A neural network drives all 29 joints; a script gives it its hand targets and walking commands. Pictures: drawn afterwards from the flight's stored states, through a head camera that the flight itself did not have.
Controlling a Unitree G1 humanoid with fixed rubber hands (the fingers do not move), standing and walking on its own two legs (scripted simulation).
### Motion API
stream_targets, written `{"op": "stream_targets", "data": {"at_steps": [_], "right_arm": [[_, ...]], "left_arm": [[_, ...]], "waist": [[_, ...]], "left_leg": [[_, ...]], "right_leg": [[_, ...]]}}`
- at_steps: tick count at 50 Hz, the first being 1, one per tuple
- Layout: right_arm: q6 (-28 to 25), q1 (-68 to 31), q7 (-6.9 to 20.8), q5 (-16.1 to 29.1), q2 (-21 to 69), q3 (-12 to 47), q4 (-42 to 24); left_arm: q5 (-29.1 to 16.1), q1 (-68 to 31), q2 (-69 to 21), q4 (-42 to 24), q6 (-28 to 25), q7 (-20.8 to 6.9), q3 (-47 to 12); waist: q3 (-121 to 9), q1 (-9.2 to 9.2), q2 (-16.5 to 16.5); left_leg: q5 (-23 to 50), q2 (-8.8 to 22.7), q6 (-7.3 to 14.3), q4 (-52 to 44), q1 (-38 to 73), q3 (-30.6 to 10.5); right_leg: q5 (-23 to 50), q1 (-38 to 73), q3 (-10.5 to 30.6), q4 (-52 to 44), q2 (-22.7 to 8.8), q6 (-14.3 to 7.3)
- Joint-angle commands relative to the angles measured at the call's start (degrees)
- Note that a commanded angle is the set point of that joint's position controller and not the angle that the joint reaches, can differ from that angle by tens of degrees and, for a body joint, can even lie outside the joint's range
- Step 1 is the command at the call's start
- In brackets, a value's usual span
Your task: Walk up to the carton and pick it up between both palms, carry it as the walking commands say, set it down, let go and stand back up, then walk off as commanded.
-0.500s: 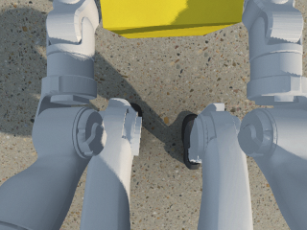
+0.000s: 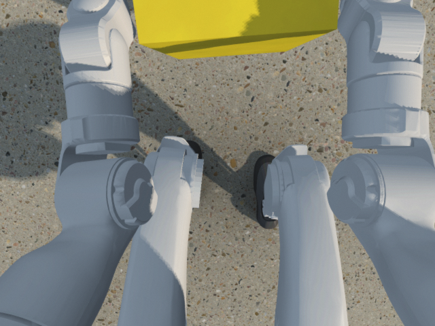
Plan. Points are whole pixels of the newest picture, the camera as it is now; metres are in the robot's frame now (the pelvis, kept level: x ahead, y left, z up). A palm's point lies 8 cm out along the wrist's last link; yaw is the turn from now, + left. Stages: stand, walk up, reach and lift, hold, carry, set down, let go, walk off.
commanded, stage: reach and lift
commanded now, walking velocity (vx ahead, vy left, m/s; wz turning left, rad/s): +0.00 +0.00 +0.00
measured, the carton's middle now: out of the picture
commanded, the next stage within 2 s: none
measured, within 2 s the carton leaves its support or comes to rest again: neither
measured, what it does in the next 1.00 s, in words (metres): rises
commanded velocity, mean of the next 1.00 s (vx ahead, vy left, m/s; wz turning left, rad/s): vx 0.00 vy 0.00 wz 0.00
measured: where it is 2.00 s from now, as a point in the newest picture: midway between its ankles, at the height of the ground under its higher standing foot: (226, 197)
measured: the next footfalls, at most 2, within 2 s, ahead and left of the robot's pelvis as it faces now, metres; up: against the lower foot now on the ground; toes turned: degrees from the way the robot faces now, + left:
none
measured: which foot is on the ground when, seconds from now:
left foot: down 0.00-1.00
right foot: down 0.00-1.00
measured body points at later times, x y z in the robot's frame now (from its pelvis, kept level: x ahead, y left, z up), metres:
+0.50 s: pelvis +0.00 +0.00 +0.05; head +0.34 +0.02 +0.34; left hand +0.53 +0.18 -0.05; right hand +0.56 -0.12 -0.04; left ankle +0.16 +0.12 -0.43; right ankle +0.13 -0.11 -0.43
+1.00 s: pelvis +0.00 +0.00 +0.11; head +0.31 +0.02 +0.43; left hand +0.52 +0.17 +0.02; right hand +0.54 -0.13 +0.03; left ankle +0.16 +0.12 -0.43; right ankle +0.13 -0.11 -0.43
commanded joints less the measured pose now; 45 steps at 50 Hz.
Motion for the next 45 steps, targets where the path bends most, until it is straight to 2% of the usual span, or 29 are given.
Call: {"op": "stream_targets", "data": {"at_steps": [1, 4, 5, 6, 7, 9, 10, 11, 12, 14, 15, 16, 17, 20, 23, 24, 25, 26, 31, 32, 33, 34, 36, 38, 39, 40, 41, 42, 45], "right_arm": [[-0.80, -42.36, 13.97, 11.32, 60.94, 32.75, -8.45], [-0.87, -42.70, 14.31, 14.18, 61.66, 34.78, -12.71], [-0.23, -40.58, 14.76, 13.19, 62.29, 33.42, -7.94], [-0.12, -40.57, 14.98, 13.45, 62.61, 33.02, -6.94], [-0.11, -40.21, 14.96, 14.04, 63.84, 34.53, -9.59], [0.00, -42.08, 15.24, 14.62, 63.43, 34.32, -8.88], [-0.32, -40.78, 15.39, 14.06, 63.15, 32.77, -7.17], [-1.00, -39.28, 15.67, 11.53, 61.75, 30.63, -6.70], [-0.71, -39.89, 15.96, 11.78, 63.26, 31.41, -7.06], [-0.40, -37.23, 16.36, 10.06, 63.98, 30.64, -5.33], [-0.27, -36.08, 16.74, 9.99, 65.65, 30.62, -4.18], [-0.54, -34.42, 16.78, 9.24, 65.88, 30.27, -4.16], [-1.04, -36.90, 16.32, 10.80, 65.75, 32.48, -8.39], [-0.26, -35.22, 15.98, 13.05, 66.71, 36.04, -9.68], [-0.70, -37.37, 14.80, 13.78, 65.21, 37.04, -14.35], [-0.41, -35.35, 14.91, 12.75, 66.24, 36.91, -12.83], [-0.86, -36.20, 15.13, 13.20, 64.70, 36.18, -12.76], [-0.48, -34.01, 15.28, 13.23, 65.67, 36.61, -11.51], [-0.15, -33.15, 14.90, 11.52, 65.94, 34.30, -8.84], [-0.23, -33.99, 14.76, 12.36, 66.26, 35.40, -9.43], [-0.23, -31.00, 15.05, 10.76, 67.39, 33.50, -6.59], [-0.62, -30.08, 15.43, 10.47, 66.28, 32.40, -6.11], [-1.22, -31.41, 15.47, 10.08, 67.00, 33.15, -7.59], [-1.51, -33.56, 15.46, 12.80, 67.44, 37.74, -14.96], [-1.41, -35.59, 15.51, 12.83, 65.66, 38.18, -15.43], [-1.16, -32.30, 15.76, 12.63, 64.87, 36.64, -11.45], [-0.83, -31.43, 16.25, 11.63, 65.94, 35.08, -8.47], [-0.61, -30.74, 16.09, 10.85, 67.03, 35.43, -7.74], [-1.46, -29.19, 16.45, 11.40, 68.73, 35.29, -9.25]], "left_arm": [[-15.33, -45.18, -61.42, -4.64, -0.62, -16.51, -40.07], [-14.65, -45.70, -61.20, -9.91, -0.44, -15.41, -41.98], [-12.85, -42.55, -60.12, -5.30, -0.11, -15.15, -39.41], [-12.39, -45.35, -58.59, -8.94, -0.38, -14.70, -38.60], [-13.92, -45.89, -59.96, -10.49, -0.32, -14.93, -40.74], [-13.27, -45.51, -60.02, -9.18, -0.02, -14.67, -40.01], [-11.11, -40.74, -59.60, -4.42, 0.16, -14.97, -37.83], [-11.00, -39.95, -62.30, -1.41, 0.26, -15.15, -37.63], [-11.25, -40.16, -62.11, -3.73, 0.18, -15.47, -38.02], [-10.39, -35.87, -63.93, 0.16, 0.08, -16.07, -36.82], [-9.82, -35.96, -63.73, -0.48, -0.18, -16.37, -36.26], [-10.09, -36.66, -64.88, -0.66, -0.39, -16.70, -36.72], [-10.27, -35.71, -63.61, -1.70, -0.63, -17.04, -37.22], [-12.70, -40.74, -61.87, -11.23, -0.81, -16.02, -41.74], [-13.20, -36.38, -62.86, -7.38, 0.20, -16.30, -42.53], [-13.22, -35.02, -64.02, -7.74, 0.22, -16.17, -43.04], [-12.11, -33.67, -63.34, -6.07, 0.42, -15.95, -42.51], [-12.29, -35.36, -63.13, -9.79, 0.12, -15.93, -43.81], [-13.33, -38.49, -61.69, -9.23, -0.32, -16.20, -43.06], [-13.42, -39.74, -61.36, -10.40, -0.41, -16.33, -43.23], [-11.88, -34.13, -63.18, -4.67, -0.09, -16.44, -41.12], [-12.01, -34.53, -64.64, -5.06, -0.49, -16.81, -41.89], [-12.17, -33.16, -65.26, -3.65, -0.35, -17.05, -41.94], [-13.91, -34.39, -66.41, -8.85, -0.45, -16.62, -46.00], [-12.54, -31.53, -66.12, -5.65, 0.11, -16.64, -43.34], [-13.15, -32.08, -66.29, -7.02, -0.03, -16.23, -44.87], [-11.87, -31.95, -65.66, -4.84, 0.09, -16.29, -42.17], [-12.09, -32.78, -64.73, -5.54, -0.28, -16.71, -41.27], [-12.56, -32.51, -67.26, -7.83, -0.94, -16.76, -44.07]], "waist": [[-135.72, -2.59, -0.78], [-141.58, -0.10, 3.01], [-134.49, 1.24, 1.54], [-134.09, 2.56, 2.62], [-138.63, 1.33, 1.02], [-136.31, 2.26, 1.95], [-130.30, 4.38, 2.63], [-126.83, 0.61, 1.36], [-130.80, 1.61, 1.48], [-128.49, -0.01, -2.83], [-128.44, 1.37, -2.56], [-127.37, 0.12, -3.03], [-129.74, 1.98, -1.60], [-139.51, 1.55, -0.37], [-138.69, 2.37, 1.16], [-137.10, 1.09, -0.07], [-133.87, 1.96, 2.40], [-136.75, 1.87, 2.15], [-132.64, -0.41, 0.31], [-132.25, 1.20, 0.74], [-127.98, 0.69, -1.23], [-126.65, -0.28, 1.19], [-127.79, -1.39, 0.21], [-137.74, 0.16, 0.60], [-136.81, 1.66, 0.31], [-132.79, 0.40, 1.50], [-128.69, 1.34, 0.85], [-125.96, 1.36, -1.30], [-129.63, 0.27, 0.30]], "left_leg": [[14.40, -5.58, 0.83, -7.80, 44.62, 5.88], [16.77, -6.00, 0.65, -8.24, 52.72, 6.36], [14.41, -5.29, 0.92, -9.96, 50.43, 5.51], [12.72, -5.64, 0.88, -10.27, 50.68, 6.25], [12.50, -5.38, 1.12, -11.13, 53.05, 5.75], [11.67, -5.37, 0.97, -11.95, 52.91, 5.61], [11.28, -5.34, 1.28, -12.82, 49.93, 5.66], [10.10, -5.11, 1.33, -12.60, 49.78, 4.89], [9.24, -5.06, 1.34, -13.38, 51.83, 5.38], [10.44, -5.11, 1.75, -13.99, 50.19, 5.00], [10.94, -5.09, 1.79, -14.68, 49.28, 5.30], [9.52, -4.96, 1.62, -14.77, 47.67, 5.25], [12.31, -5.45, 2.02, -15.08, 49.05, 5.42], [17.19, -5.58, 1.39, -15.01, 56.39, 4.91], [16.21, -5.63, 1.45, -16.65, 56.01, 4.69], [15.28, -5.60, 1.43, -17.62, 57.44, 4.41], [14.20, -5.06, 1.33, -18.41, 58.54, 4.13], [15.08, -5.56, 0.92, -17.72, 59.11, 4.90], [9.79, -5.16, 1.50, -20.42, 56.87, 4.28], [8.88, -5.13, 1.59, -21.20, 58.23, 4.97], [9.57, -5.13, 1.74, -22.00, 56.88, 3.89], [10.72, -5.12, 1.35, -21.70, 56.94, 4.64], [9.48, -5.21, 1.29, -22.14, 57.87, 3.80], [12.80, -5.33, 1.06, -23.41, 65.97, 3.34], [12.61, -5.35, 1.17, -23.45, 64.13, 4.23], [11.45, -4.89, 0.92, -24.82, 65.69, 3.03], [9.01, -5.11, 1.08, -25.24, 62.11, 3.55], [6.67, -5.11, 1.44, -26.04, 59.17, 3.96], [9.81, -5.08, 1.65, -27.54, 63.78, 2.70]], "right_leg": [[14.36, 33.76, -5.29, -12.43, 5.21, -0.09], [15.23, 35.28, -4.44, -13.63, 5.81, -0.27], [12.11, 30.14, -4.99, -13.77, 5.62, -0.29], [10.42, 31.26, -4.07, -14.04, 5.68, -0.56], [11.07, 35.61, -4.16, -15.51, 5.66, -0.18], [10.50, 33.42, -4.27, -15.60, 5.45, -0.20], [9.19, 30.85, -4.24, -15.99, 5.34, -0.26], [7.80, 28.92, -4.75, -16.87, 5.27, -0.37], [7.09, 31.15, -4.58, -17.53, 5.32, -0.50], [8.27, 32.08, -5.71, -17.99, 5.49, 0.45], [8.90, 32.72, -5.20, -18.68, 5.48, 0.33], [8.87, 33.98, -4.75, -19.36, 5.53, 0.24], [11.23, 37.12, -4.09, -19.33, 5.35, 0.25], [16.11, 39.78, -4.07, -19.13, 6.10, 0.37], [14.96, 42.15, -2.97, -20.55, 5.77, 0.40], [14.55, 42.47, -3.60, -21.27, 5.83, 0.58], [12.92, 39.64, -3.23, -21.85, 5.55, 0.08], [13.80, 41.87, -3.00, -22.00, 5.77, 0.07], [9.60, 43.09, -2.95, -24.74, 5.30, 0.37], [8.65, 44.97, -2.12, -25.78, 5.19, 0.29], [8.92, 44.12, -2.33, -26.36, 5.04, 0.38], [9.76, 41.99, -2.20, -26.60, 5.10, -0.02], [9.76, 43.35, -2.98, -26.52, 5.11, 0.04], [13.13, 48.26, -3.36, -26.87, 5.62, -0.02], [11.77, 47.89, -2.69, -27.78, 5.59, 0.01], [10.74, 45.60, -2.86, -27.97, 5.56, -0.32], [7.80, 45.26, -2.46, -28.98, 5.39, -0.27], [5.70, 46.39, -2.13, -30.11, 4.99, 0.00], [9.63, 48.98, -2.64, -30.72, 5.08, -0.01]]}}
